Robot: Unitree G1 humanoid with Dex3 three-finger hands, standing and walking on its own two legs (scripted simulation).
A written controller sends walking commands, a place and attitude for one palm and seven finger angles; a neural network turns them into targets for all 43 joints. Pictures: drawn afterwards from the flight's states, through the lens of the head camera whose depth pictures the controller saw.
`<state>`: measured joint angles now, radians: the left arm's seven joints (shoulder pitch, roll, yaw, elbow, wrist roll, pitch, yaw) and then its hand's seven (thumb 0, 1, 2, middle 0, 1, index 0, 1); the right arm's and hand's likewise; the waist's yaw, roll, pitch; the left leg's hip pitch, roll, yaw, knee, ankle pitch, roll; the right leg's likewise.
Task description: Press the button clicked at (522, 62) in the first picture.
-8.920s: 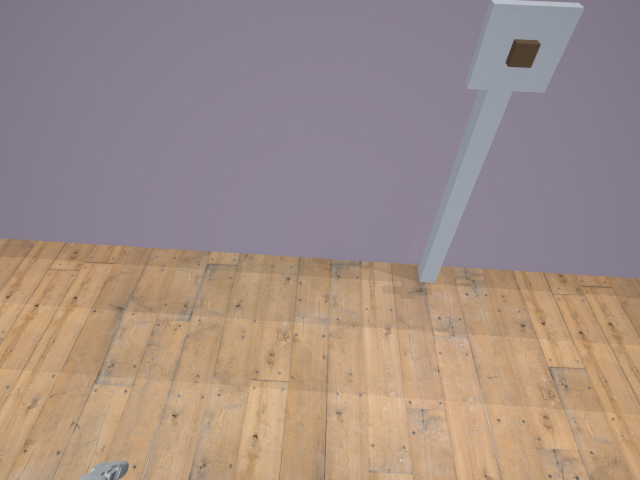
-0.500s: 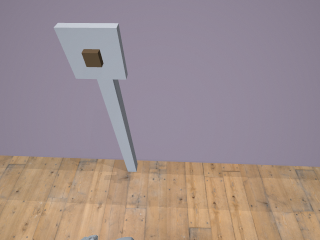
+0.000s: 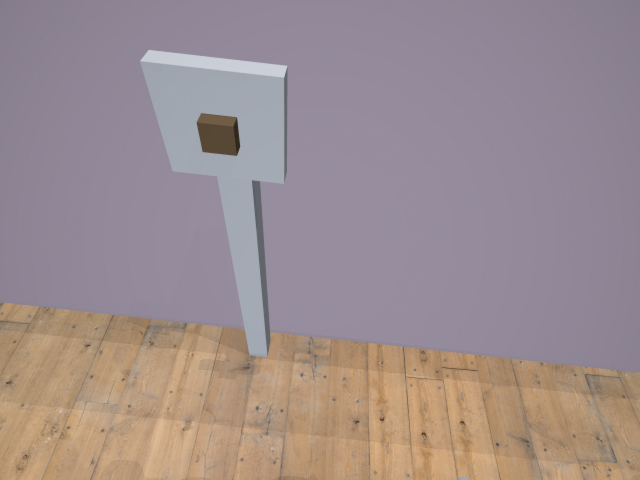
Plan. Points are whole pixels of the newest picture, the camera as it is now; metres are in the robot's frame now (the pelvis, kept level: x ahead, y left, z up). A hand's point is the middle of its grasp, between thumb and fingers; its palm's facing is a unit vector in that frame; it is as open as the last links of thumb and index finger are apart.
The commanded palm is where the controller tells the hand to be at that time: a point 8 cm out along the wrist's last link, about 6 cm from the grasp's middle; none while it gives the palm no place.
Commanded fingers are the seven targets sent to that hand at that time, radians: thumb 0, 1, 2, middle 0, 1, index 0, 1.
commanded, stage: come to a stop and stand still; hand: left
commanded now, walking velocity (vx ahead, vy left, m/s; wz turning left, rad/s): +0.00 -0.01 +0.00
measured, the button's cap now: (220, 133) +0.52 +0.20 +0.13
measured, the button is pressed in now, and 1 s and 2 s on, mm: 0 0 0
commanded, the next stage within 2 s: look again from close up in 0.84 s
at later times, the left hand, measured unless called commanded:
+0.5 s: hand out of the picture -0.01 +0.11 -0.18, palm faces +0.06 -0.98 -0.21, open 7.2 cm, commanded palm none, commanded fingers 0.00 0.90 0.90 -0.20 -0.30 -0.20 -0.30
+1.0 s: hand out of the picture -0.08 +0.09 -0.18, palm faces +0.05 -0.99 -0.16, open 7.3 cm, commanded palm none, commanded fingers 0.00 0.90 0.90 -0.20 -0.30 -0.20 -0.30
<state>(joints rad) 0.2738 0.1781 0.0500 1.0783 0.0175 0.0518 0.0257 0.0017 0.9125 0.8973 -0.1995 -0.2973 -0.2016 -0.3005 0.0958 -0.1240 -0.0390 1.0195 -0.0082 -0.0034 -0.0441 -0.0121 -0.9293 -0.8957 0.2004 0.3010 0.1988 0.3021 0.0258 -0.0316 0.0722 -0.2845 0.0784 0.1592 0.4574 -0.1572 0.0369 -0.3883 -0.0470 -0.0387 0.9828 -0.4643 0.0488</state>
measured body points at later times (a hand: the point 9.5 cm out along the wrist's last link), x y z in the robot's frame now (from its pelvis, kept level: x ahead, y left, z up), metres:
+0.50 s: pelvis -0.04 -0.07 +0.00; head -0.03 -0.07 +0.45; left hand -0.01 +0.16 -0.16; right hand -0.06 -0.29 -0.17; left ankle -0.04 +0.07 -0.74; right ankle -0.03 -0.16 -0.74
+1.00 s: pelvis -0.05 -0.06 +0.00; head -0.04 -0.06 +0.45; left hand -0.08 +0.14 -0.16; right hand -0.07 -0.27 -0.17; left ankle -0.04 +0.07 -0.74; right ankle -0.03 -0.16 -0.74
